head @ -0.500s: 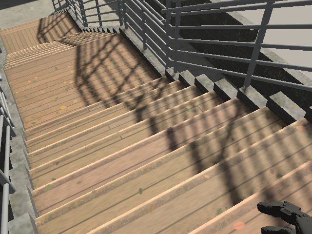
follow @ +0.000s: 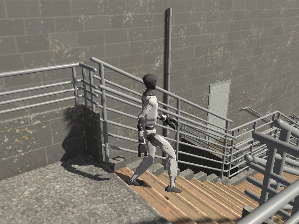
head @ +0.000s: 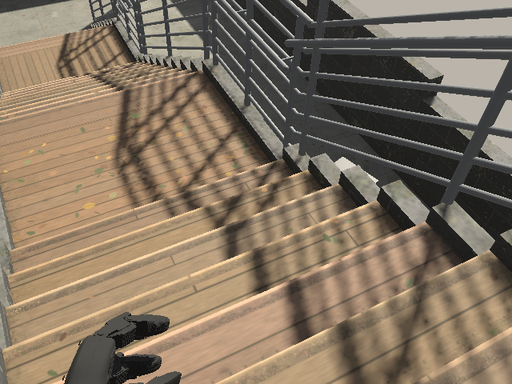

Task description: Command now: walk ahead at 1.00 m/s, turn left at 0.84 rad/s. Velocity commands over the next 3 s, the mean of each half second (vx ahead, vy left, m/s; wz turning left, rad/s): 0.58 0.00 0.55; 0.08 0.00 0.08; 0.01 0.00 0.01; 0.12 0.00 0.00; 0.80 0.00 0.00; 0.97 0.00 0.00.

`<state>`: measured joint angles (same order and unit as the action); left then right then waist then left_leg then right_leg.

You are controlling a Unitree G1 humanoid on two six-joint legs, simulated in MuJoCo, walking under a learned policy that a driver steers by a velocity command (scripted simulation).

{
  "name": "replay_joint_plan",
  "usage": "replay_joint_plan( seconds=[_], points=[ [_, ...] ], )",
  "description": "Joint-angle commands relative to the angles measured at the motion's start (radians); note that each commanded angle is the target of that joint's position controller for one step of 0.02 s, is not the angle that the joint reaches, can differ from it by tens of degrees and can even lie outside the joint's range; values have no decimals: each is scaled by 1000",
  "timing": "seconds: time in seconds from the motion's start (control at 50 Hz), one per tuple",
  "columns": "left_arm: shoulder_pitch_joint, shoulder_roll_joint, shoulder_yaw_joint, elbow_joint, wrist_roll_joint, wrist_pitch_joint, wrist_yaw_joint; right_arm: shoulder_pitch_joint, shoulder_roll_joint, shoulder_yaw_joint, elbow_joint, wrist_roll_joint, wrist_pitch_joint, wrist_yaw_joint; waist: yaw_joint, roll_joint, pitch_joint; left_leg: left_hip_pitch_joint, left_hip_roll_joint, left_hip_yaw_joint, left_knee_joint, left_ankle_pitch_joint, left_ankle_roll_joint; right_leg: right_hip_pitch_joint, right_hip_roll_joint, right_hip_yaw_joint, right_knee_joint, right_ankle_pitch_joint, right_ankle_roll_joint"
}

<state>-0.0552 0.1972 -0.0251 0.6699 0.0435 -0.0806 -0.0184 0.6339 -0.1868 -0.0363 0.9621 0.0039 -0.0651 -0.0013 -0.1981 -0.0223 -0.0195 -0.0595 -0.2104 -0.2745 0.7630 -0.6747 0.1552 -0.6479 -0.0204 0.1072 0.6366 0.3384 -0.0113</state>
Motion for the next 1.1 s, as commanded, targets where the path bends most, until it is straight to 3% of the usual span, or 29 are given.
replay_joint_plan(
  seconds=[0.02,0.06,0.1,0.12,0.14,0.16,0.18,0.22,0.24,0.28,0.32,0.34,0.36,0.4,0.44,0.48,0.5,0.52,0.54,0.56,0.58,0.6,0.64,0.72,0.76,0.78,0.82,0.88,1.1],
  points=[
    [-128,-11,13,-64,-36,-27,16,7,-141,-37,-36,-15,23,-9,-28,131,65,-109,99,-195,36,674,57,254,100,-91,-232,48,21],
    [-21,51,44,-35,-23,-52,33,23,-138,-30,-4,-29,44,-25,13,110,67,-119,91,-179,264,622,48,394,44,-13,-325,78,25],
    [392,127,90,57,-30,-46,37,-119,-229,-47,-29,-33,50,-32,292,50,-63,-293,66,-91,708,586,64,811,-57,49,-426,65,4],
    [577,164,100,151,-10,-40,35,-212,-178,-51,-54,1,39,-32,346,-15,-112,-570,23,-31,1068,-5,16,1101,-187,137,-246,312,-61],
    [610,176,84,113,-5,-31,24,10,-125,-36,-92,54,39,-60,223,-174,-258,-838,78,63,1184,-162,-16,1409,-423,185,194,1003,-74],
    [612,192,106,128,-12,-36,10,45,-137,-19,-72,39,36,-72,259,-273,-334,-1021,109,107,1263,-126,-62,1471,-494,317,226,1058,-226],
    [588,159,109,118,-28,-44,11,-78,-175,-24,-93,-6,32,-63,293,-152,-302,-1067,190,135,1081,18,-81,1286,-452,392,51,411,-296],
    [571,94,84,146,-19,-49,18,-237,-214,-65,-88,-92,41,-21,253,88,-7,-897,218,117,821,216,-77,749,-328,305,-45,300,-257],
    [503,126,74,186,90,-43,-13,-248,-92,-8,-108,-124,-39,47,194,39,12,-868,251,15,623,390,-167,532,-280,336,-48,379,-286],
    [352,50,46,140,46,-48,-23,-208,-59,9,-59,-118,-62,83,137,-64,-24,-607,300,139,291,393,-228,261,-239,178,-85,385,-259],
    [283,123,56,127,67,-38,-2,-44,-23,54,18,-111,-51,135,71,-43,-64,-252,255,230,366,736,-224,-63,-108,44,7,171,-138],
    [339,89,40,95,48,-46,42,-141,-85,54,3,-143,-54,146,143,20,-29,-375,265,219,181,1025,-215,-11,-61,33,53,-116,-84],
    [417,118,37,111,45,-58,65,-276,-121,51,-32,-119,-55,153,201,38,-51,-268,236,262,-15,1286,-185,-33,46,-95,130,-320,-30],
    [561,175,45,188,15,-62,68,-416,-151,50,-90,-79,-41,143,236,-28,19,-262,206,297,-152,1144,-189,64,38,-56,165,-333,-6],
    [673,148,27,242,14,-49,45,-457,-147,52,-100,-97,-29,125,266,-31,57,-284,232,260,-241,1024,-182,200,-25,36,291,-287,-23],
    [585,180,22,222,-8,-39,-1,-197,-185,32,-6,-85,-24,105,140,38,69,44,200,336,-402,1150,-166,77,15,-7,507,-280,-5],
    [484,214,15,209,0,-24,-57,92,-232,-2,78,-77,-12,97,-35,121,46,395,250,291,-419,1217,-76,-138,23,7,765,-209,52],
    [460,193,17,172,-1,-20,-109,374,-296,-33,123,-72,-4,62,-152,352,-158,765,479,109,-339,1699,147,-332,83,-45,1304,-869,141],
    [711,110,3,174,1,-29,-133,159,-338,-47,35,-65,-3,83,56,231,-489,1015,742,-110,17,2247,397,-488,39,-61,1527,-1353,179],
    [600,171,3,114,-31,-19,-120,45,-348,-58,-18,-119,-5,86,29,63,-378,866,762,-173,-10,2213,411,-658,10,-38,1549,-1387,188],
    [491,164,-13,29,-41,-11,-96,-128,-260,-25,-87,-113,-12,74,73,-62,-259,543,732,-132,-102,1772,305,-638,-56,20,1315,-1285,135],
    [520,113,-30,27,-37,1,-69,-324,-179,28,-130,-50,-12,95,210,-37,-102,88,725,-211,-209,1397,274,-490,-123,87,1106,-1196,152],
    [623,83,-27,157,53,30,-84,-475,-105,58,-178,-40,-41,85,330,-45,152,-672,454,149,-404,1066,148,120,-164,11,552,-594,141],
    [870,101,22,283,47,20,-112,-530,-275,5,-168,-96,-73,81,425,39,64,-975,261,282,-173,848,33,701,-1,-192,547,-189,119],
    [924,167,68,292,8,-29,-86,-692,-199,36,-246,-47,-66,90,511,-63,10,-796,254,271,-1,844,-76,735,-1,-149,221,-219,117],
    [524,266,55,172,-48,-47,-96,-382,-129,20,-225,12,-35,105,206,-277,-50,-511,186,285,78,389,-186,479,-199,165,-97,245,-95],
    [169,215,39,75,-59,-32,-125,-181,-197,3,-158,33,3,78,65,-112,-47,-278,217,295,21,187,-238,241,-165,119,-115,-226,-130],
    [197,211,32,112,-89,-20,-104,-297,-199,7,-157,-24,33,67,110,-34,89,-247,199,301,-183,203,-235,152,-64,68,-234,-880,23],
    [240,240,55,145,-50,17,-90,-380,-250,-41,-174,-15,58,75,178,13,-33,-206,239,310,-356,629,-200,615,-7,-97,-201,-181,10]
  ],
)
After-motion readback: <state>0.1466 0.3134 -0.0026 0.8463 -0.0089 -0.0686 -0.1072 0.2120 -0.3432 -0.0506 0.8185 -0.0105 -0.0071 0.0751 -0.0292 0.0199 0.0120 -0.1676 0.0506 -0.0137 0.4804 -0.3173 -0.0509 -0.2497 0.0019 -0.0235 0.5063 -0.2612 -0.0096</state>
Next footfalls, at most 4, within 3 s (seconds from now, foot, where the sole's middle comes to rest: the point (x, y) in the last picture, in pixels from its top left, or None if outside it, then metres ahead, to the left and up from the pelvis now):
0.12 right None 0.25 -0.14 -0.89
0.50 left None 0.48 0.09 -1.06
0.74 right None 0.59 -0.15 -1.06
2.46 left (173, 369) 0.78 0.13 -1.23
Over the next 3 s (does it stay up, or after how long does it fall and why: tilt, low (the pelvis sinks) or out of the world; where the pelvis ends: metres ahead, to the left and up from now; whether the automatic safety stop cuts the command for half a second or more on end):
stays up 1.09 0.13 -0.66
